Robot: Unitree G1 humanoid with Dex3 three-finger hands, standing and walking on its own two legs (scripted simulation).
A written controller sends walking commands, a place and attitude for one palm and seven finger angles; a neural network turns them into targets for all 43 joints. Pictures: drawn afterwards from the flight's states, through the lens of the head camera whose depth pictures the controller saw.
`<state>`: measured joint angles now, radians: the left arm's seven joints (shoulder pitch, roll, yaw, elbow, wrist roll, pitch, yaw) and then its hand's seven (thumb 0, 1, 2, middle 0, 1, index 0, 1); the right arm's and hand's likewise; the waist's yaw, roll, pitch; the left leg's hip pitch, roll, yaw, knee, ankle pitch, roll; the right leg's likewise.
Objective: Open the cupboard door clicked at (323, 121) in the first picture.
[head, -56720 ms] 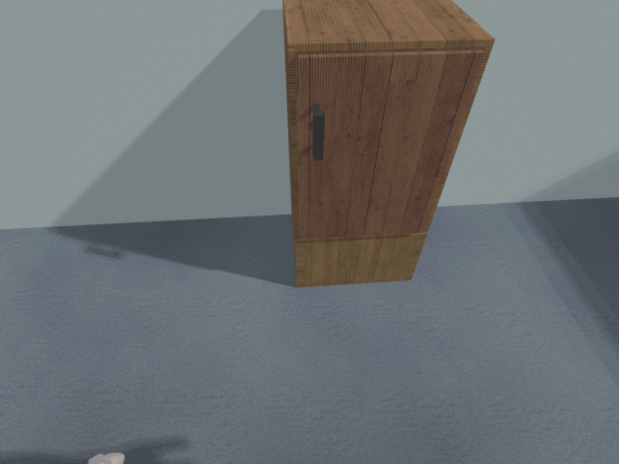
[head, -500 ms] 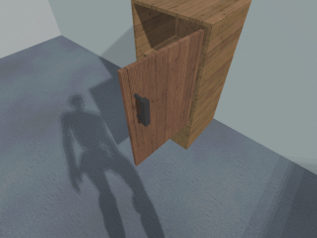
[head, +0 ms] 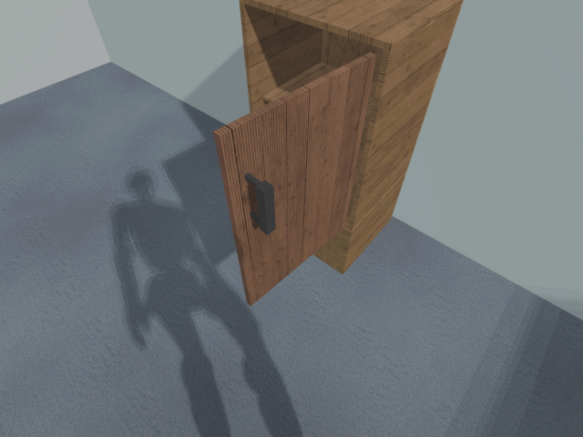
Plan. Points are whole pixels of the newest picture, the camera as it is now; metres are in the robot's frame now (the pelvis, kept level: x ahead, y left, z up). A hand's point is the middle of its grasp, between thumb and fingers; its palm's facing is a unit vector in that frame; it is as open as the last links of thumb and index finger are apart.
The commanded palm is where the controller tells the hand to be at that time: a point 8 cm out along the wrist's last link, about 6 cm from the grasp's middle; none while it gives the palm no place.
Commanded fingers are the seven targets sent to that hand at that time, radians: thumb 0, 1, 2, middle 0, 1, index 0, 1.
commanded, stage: stand and wait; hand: left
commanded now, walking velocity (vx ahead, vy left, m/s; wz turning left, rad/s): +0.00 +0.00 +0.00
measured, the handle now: (259, 203) +0.54 +0.10 -0.04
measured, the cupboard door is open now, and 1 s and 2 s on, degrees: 85 85 85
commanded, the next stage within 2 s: none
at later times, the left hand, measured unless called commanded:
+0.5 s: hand out of the picture +0.00 +0.16 -0.17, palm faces +0.03 -0.98 -0.18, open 7.4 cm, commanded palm none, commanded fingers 0.00 0.90 0.90 -0.20 -0.30 -0.20 -0.30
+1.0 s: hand out of the picture +0.02 +0.16 -0.17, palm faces +0.03 -0.98 -0.20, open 7.4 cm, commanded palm none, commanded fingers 0.00 0.90 0.90 -0.20 -0.30 -0.20 -0.30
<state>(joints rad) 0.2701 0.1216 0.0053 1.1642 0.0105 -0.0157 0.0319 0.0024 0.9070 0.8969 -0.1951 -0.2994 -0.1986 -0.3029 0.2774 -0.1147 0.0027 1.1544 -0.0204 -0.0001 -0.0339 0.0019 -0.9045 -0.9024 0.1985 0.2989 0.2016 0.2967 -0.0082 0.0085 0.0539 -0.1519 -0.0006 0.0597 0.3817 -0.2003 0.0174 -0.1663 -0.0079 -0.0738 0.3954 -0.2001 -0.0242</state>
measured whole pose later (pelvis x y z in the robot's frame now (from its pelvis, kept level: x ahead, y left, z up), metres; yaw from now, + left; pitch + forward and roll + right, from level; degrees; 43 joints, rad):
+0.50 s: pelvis +0.01 +0.00 +0.00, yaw +0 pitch -2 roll +0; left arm 0.26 0.13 0.00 1.16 0.01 -0.02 0.03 0.00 0.91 0.90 -0.20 -0.30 -0.20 -0.30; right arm 0.27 -0.13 0.00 1.16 -0.02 0.00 -0.03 0.00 -0.90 -0.90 0.20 0.30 0.20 0.30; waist -0.01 0.01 0.05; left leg -0.13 0.00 0.06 0.36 -0.20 0.01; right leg -0.15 0.00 -0.08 0.38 -0.21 -0.03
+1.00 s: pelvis +0.01 -0.01 +0.00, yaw +0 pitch -2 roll +0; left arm 0.25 0.15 0.00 1.16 0.01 -0.03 0.03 0.00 0.90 0.90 -0.20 -0.30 -0.20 -0.30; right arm 0.25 -0.15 0.00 1.16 -0.02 0.00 -0.03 0.00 -0.90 -0.90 0.20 0.30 0.20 0.30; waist -0.01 0.01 0.05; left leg -0.12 0.02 0.05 0.35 -0.20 0.00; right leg -0.13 0.01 -0.08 0.36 -0.21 -0.04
